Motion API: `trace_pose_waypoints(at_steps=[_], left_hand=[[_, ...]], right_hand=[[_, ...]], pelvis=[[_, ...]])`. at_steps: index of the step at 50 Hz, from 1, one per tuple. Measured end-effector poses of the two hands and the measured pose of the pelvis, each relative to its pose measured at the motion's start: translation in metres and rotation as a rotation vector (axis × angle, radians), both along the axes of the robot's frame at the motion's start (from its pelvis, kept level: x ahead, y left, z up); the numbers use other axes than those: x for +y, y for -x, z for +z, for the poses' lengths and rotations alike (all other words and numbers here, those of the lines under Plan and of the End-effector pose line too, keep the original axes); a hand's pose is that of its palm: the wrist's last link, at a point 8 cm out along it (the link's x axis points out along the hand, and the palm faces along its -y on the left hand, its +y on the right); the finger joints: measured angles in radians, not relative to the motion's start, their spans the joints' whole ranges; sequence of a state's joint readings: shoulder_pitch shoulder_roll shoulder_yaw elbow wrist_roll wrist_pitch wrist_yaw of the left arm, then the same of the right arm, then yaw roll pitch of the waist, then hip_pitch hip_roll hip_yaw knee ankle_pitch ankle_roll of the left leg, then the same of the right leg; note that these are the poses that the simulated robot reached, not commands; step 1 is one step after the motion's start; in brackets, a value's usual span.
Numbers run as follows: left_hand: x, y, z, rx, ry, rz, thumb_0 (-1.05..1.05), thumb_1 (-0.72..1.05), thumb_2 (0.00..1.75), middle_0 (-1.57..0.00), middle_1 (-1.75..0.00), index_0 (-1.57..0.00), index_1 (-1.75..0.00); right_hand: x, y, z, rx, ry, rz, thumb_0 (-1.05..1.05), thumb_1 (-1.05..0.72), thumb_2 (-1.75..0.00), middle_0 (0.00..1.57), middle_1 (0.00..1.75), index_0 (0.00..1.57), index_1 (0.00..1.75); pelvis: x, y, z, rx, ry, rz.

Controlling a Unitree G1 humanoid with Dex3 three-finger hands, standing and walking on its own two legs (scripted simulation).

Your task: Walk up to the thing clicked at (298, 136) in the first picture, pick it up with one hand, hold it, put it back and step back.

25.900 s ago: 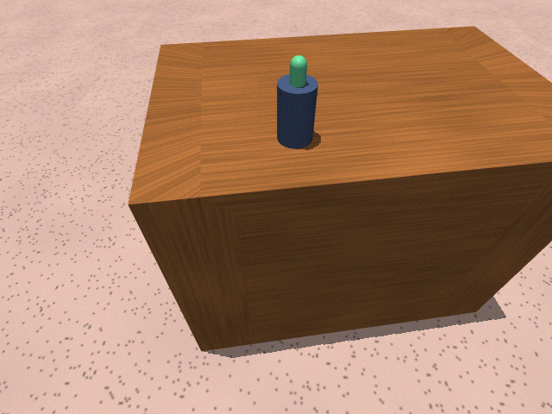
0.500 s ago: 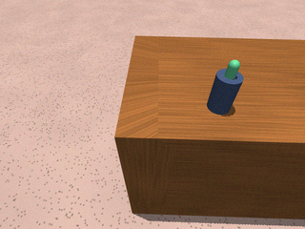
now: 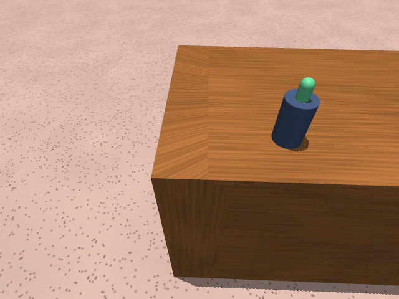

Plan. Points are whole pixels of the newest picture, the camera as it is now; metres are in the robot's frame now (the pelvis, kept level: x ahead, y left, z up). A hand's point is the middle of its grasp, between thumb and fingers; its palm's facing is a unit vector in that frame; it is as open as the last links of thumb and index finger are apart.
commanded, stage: home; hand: right
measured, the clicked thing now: (296, 111) +0.50 -0.22 +0.11
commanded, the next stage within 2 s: stand in 0.54 s
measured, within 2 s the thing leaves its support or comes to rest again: neither
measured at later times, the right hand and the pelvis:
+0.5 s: hand out of the picture +0.08 -0.25 -0.16, palm faces -0.06 +0.93 -0.35, open 17.4 cm; pelvis +0.02 +0.00 +0.00, yaw +0 degrees
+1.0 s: hand out of the picture +0.08 -0.25 -0.16, palm faces -0.05 +0.94 -0.35, open 11.5 cm; pelvis +0.02 +0.00 +0.00, yaw +0 degrees
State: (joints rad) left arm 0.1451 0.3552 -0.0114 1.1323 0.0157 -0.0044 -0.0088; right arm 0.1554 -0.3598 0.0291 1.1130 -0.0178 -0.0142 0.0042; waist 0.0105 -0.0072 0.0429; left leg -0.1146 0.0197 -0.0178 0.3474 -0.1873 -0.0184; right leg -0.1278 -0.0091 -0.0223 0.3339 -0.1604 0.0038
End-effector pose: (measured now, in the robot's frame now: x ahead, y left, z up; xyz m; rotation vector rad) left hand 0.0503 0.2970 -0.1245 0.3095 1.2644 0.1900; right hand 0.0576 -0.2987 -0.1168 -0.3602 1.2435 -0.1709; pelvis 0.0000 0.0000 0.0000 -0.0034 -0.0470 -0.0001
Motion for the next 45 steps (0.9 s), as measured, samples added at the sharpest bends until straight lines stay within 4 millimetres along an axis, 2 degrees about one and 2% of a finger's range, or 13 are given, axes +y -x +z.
trace_pose_waypoints(at_steps=[22,35,40,45], left_hand=[[0.000,-0.024,0.003,-0.007,-0.006,0.001,0.01,0.91,0.90,-0.21,-0.30,-0.20,-0.30],[-0.002,-0.034,0.004,-0.030,-0.001,-0.006,0.01,0.91,0.90,-0.21,-0.30,-0.20,-0.30],[-0.001,-0.032,0.003,-0.023,-0.001,-0.006,0.00,0.91,0.90,-0.21,-0.30,-0.20,-0.30],[0.000,-0.028,0.003,-0.009,-0.002,-0.003,0.01,0.91,0.90,-0.21,-0.30,-0.20,-0.30]], right_hand=[[0.001,-0.020,-0.002,-0.001,-0.006,-0.011,0.00,0.52,-0.05,0.06,0.06,0.06,0.06],[0.000,-0.028,0.001,-0.025,0.001,-0.015,0.00,0.53,-0.05,0.07,0.06,0.06,0.06],[0.001,-0.024,0.001,-0.014,-0.002,-0.019,0.00,0.39,-0.19,0.13,0.16,0.12,0.16],[0.002,-0.018,-0.001,0.005,-0.006,-0.023,0.00,0.12,-0.46,0.17,0.24,0.17,0.24]], pelvis=[[0.001,-0.016,0.001,0.011,-0.003,-0.001],[0.001,-0.016,0.001,0.006,0.000,-0.003],[0.001,-0.015,0.001,0.010,0.000,-0.004],[0.002,-0.016,0.002,0.013,-0.001,-0.006]])
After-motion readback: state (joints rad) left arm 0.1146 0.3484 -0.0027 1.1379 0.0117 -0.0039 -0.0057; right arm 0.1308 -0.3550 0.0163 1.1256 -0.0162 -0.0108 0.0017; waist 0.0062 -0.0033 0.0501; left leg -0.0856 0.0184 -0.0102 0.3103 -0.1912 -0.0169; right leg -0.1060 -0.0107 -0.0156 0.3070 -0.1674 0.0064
